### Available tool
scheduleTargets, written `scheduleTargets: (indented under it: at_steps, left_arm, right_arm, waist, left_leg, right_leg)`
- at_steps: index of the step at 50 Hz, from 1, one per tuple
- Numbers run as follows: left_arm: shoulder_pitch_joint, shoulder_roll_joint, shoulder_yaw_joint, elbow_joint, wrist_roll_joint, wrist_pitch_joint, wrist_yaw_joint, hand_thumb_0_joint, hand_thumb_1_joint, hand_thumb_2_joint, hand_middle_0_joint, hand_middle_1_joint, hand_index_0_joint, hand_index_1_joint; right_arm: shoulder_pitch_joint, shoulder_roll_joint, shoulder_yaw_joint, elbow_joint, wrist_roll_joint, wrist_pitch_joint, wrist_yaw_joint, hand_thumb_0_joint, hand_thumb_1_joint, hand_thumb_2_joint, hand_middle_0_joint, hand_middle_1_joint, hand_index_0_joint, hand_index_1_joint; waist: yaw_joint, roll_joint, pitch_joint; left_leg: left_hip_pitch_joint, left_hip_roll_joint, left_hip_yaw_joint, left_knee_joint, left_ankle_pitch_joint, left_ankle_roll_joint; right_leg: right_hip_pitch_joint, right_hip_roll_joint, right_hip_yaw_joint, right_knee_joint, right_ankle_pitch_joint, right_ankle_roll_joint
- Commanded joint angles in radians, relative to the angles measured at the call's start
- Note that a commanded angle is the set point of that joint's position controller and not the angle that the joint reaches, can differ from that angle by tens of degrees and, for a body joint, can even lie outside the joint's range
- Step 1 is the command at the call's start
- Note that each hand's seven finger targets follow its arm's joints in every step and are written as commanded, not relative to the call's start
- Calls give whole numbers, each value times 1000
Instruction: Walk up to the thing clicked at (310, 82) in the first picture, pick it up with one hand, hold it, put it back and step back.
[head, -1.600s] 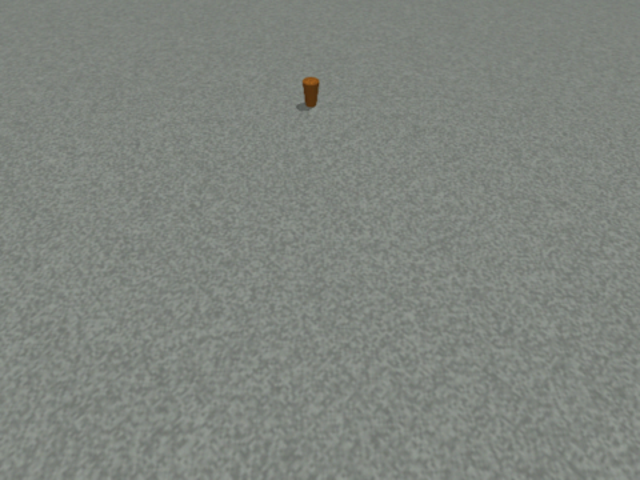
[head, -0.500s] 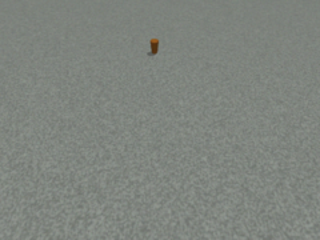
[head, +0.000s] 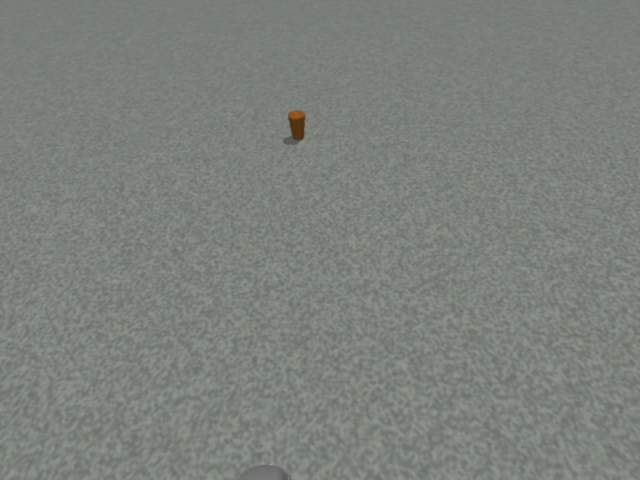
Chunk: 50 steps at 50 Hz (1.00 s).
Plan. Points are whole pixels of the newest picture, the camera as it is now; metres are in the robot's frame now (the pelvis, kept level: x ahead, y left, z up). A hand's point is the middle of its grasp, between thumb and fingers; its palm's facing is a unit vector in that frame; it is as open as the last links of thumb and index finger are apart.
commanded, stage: walk up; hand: left
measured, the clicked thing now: (297, 126) +2.02 +0.22 -0.70
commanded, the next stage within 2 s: none
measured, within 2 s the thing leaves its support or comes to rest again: neither
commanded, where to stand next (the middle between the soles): +1.67 +0.02 m, yaw -2 degrees
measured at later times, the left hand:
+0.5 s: hand (176, 328) +0.39 +0.29 -0.14, palm faces -0.10 -0.93 -0.35, open 7.4 cm
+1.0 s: hand (224, 238) +0.61 +0.24 -0.13, palm faces +0.01 -0.92 -0.38, open 7.4 cm
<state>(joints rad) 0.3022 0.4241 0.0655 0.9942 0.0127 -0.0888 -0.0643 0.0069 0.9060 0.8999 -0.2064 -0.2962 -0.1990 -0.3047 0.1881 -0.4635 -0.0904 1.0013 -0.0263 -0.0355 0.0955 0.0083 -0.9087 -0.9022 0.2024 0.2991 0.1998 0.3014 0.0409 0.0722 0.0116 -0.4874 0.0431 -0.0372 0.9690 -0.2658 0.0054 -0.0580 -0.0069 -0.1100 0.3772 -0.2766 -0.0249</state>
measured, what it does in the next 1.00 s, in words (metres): walks ahead: left foot, then right foot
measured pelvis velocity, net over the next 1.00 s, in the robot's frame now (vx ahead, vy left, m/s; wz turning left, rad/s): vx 0.59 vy -0.04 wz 0.01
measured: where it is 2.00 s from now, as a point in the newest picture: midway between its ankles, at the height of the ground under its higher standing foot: (342, 262)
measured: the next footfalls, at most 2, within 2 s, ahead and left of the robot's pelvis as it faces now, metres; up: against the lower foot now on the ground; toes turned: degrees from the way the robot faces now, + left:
left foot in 0.22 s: +0.32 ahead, +0.15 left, +0.00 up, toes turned +6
right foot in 0.64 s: +0.57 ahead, -0.16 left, +0.00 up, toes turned -8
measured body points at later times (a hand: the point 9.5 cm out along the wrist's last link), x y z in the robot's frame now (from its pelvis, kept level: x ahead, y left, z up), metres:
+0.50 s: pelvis +0.30 +0.01 +0.00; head +0.31 +0.01 +0.45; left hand +0.40 +0.33 -0.11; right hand +0.36 -0.31 -0.11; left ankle +0.28 +0.14 -0.74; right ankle +0.40 -0.14 -0.70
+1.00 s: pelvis +0.59 -0.04 +0.00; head +0.61 -0.05 +0.45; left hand +0.61 +0.29 -0.11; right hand +0.70 -0.36 -0.12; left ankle +0.74 +0.11 -0.71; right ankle +0.53 -0.15 -0.74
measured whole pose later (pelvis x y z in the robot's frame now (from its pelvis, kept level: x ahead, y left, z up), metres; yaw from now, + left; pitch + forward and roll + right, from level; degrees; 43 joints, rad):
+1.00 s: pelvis +0.59 -0.04 +0.00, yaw +1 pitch -1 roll -2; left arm 0.33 0.41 0.05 0.92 0.01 -0.11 -0.06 0.01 0.90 0.90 -0.21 -0.30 -0.20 -0.31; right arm 0.19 -0.43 -0.07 0.91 -0.03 -0.04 0.11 0.00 -0.91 -0.90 0.20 0.30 0.20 0.30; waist 0.04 0.06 0.06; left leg -0.55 0.11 0.01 0.68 -0.10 0.00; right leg -0.05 -0.01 -0.15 0.37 -0.30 -0.01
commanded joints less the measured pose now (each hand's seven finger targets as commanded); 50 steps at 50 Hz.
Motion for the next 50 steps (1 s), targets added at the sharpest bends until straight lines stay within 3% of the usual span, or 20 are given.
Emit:
scheduleTargets:
  at_steps: [1,6,8,10,11,12,13,15,18,22,27,31,32,33,34,35,37,39,44,50]
  left_arm:
    - [-78,298,68,-110,-11,-41,18,0,900,900,-200,-300,-200,-300]
    - [-15,298,62,-106,-10,-30,14,0,900,900,-200,-300,-200,-300]
    - [-34,310,60,-114,-14,-23,19,0,900,900,-200,-300,-200,-300]
    - [-30,294,51,-121,-23,-12,29,0,900,900,-200,-300,-200,-300]
    - [22,239,32,-133,-19,-5,33,0,900,900,-200,-300,-200,-300]
    - [73,178,19,-161,-47,-8,36,0,900,900,-200,-300,-200,-300]
    - [6,253,31,-158,-43,-15,44,0,900,900,-200,-300,-200,-300]
    - [-22,244,15,-147,-43,-23,35,0,900,900,-200,-300,-200,-300]
    - [36,216,20,-112,-31,-5,9,0,900,900,-200,-300,-200,-300]
    - [-65,192,24,-147,-6,5,-27,0,900,900,-200,-300,-200,-300]
    - [-111,196,50,-136,-9,-1,-38,0,900,900,-200,-300,-200,-300]
    - [27,225,74,-86,-6,-9,-24,0,900,900,-200,-300,-200,-300]
    - [143,286,100,-65,-1,-20,-6,0,900,900,-200,-300,-200,-300]
    - [185,396,116,-80,-2,-28,6,0,900,900,-200,-300,-200,-300]
    - [155,406,106,-97,-24,-26,12,0,900,900,-200,-300,-200,-300]
    - [88,378,95,-116,-30,-27,18,0,900,900,-200,-300,-200,-300]
    - [-41,305,74,-135,-26,-28,26,0,900,900,-200,-300,-200,-300]
    - [-69,256,60,-145,-26,-35,26,0,900,900,-200,-300,-200,-300]
    - [-48,269,66,-169,-15,-51,26,0,900,900,-200,-300,-200,-300]
    - [-8,282,72,-160,-6,-42,22,0,900,900,-200,-300,-200,-300]
  right_arm:
    - [-137,-168,-35,-128,4,-24,17,0,-900,-900,200,300,200,300]
    - [-246,-127,-22,-189,4,-29,25,0,-900,-900,200,300,200,300]
    - [-187,-132,-33,-176,3,-30,14,0,-900,-900,200,300,200,300]
    - [27,-165,-56,-117,-14,-37,-5,0,-900,-900,200,300,200,300]
    - [208,-221,-82,-78,-35,-42,-19,0,-900,-900,200,300,200,300]
    - [286,-335,-122,-101,-31,-43,-31,0,-900,-900,200,300,200,300]
    - [280,-329,-127,-116,13,-47,-35,0,-900,-900,200,300,200,300]
    - [122,-268,-86,-161,31,-50,-50,0,-900,-900,200,300,200,300]
    - [21,-188,-48,-189,30,-70,-51,0,-900,-900,200,300,200,300]
    - [22,-216,-53,-214,24,-90,-40,0,-900,-900,200,300,200,300]
    - [0,-223,-50,-210,29,-92,-31,0,-900,-900,200,300,200,300]
    - [26,-190,-37,-195,18,-80,-42,0,-900,-900,200,300,200,300]
    - [101,-126,-14,-191,13,-78,-43,0,-900,-900,200,300,200,300]
    - [143,-91,-1,-213,30,-80,-43,0,-900,-900,200,300,200,300]
    - [77,-178,-18,-195,24,-71,-56,0,-900,-900,200,300,200,300]
    - [44,-191,-21,-176,30,-67,-61,0,-900,-900,200,300,200,300]
    - [77,-183,-17,-144,41,-57,-50,0,-900,-900,200,300,200,300]
    - [137,-170,-19,-110,29,-43,-34,0,-900,-900,200,300,200,300]
    - [21,-149,-25,-155,7,-28,-8,0,-900,-900,200,300,200,300]
    - [-110,-116,-26,-196,10,-41,14,0,-900,-900,200,300,200,300]
  waist:
    - [-7,-169,142]
    - [34,-155,92]
    - [-1,-131,69]
    - [-100,-25,-38]
    - [-168,67,-152]
    - [-196,290,-259]
    - [-199,146,-296]
    - [-108,3,-122]
    - [-30,24,7]
    - [-51,47,75]
    - [-23,48,45]
    - [70,-101,-39]
    - [114,-281,-113]
    - [98,-462,-149]
    - [110,-329,-117]
    - [82,-219,-35]
    - [-2,-229,6]
    - [-37,-248,22]
    - [-21,-170,65]
    - [8,-150,38]
  left_leg:
    - [-140,65,2,-176,115,-27]
    - [57,60,83,-398,218,10]
    - [150,28,115,-426,180,29]
    - [395,-45,173,-498,92,69]
    - [666,4,76,-474,-5,139]
    - [920,310,-462,-562,-143,269]
    - [890,382,-663,-685,-180,333]
    - [603,323,-342,-702,-115,222]
    - [316,236,-103,-758,-17,187]
    - [270,261,-39,-812,-77,241]
    - [192,210,27,-762,-131,177]
    - [177,138,114,-370,157,121]
    - [64,53,154,-40,134,85]
    - [-179,-77,153,241,-228,40]
    - [-226,-38,14,326,-256,35]
    - [-205,3,-82,346,-166,40]
    - [-146,50,-50,226,-39,46]
    - [-69,58,-32,116,15,28]
    - [-101,70,4,-120,88,-23]
    - [65,59,79,-396,222,16]
  right_leg:
    - [-65,-238,188,-308,-174,-150]
    - [-45,-225,100,-241,93,-144]
    - [-23,-244,86,-149,306,-148]
    - [-33,-182,5,214,517,-115]
    - [-233,-133,-8,523,411,-74]
    - [-585,53,-1,866,13,-7]
    - [-635,48,191,913,-208,-35]
    - [-586,-54,269,887,-77,-35]
    - [-473,-119,197,711,-31,0]
    - [-485,-155,131,429,6,35]
    - [-276,-120,74,265,249,11]
    - [10,-52,9,204,114,-24]
    - [169,-110,140,131,-95,-49]
    - [301,-413,668,-86,-228,-165]
    - [224,-475,841,-175,-276,-217]
    - [107,-439,714,-168,-214,-202]
    - [-16,-306,420,-147,-119,-153]
    - [-99,-252,272,-171,-13,-136]
    - [-123,-271,169,-237,-54,-183]
    - [-67,-251,80,-151,120,-147]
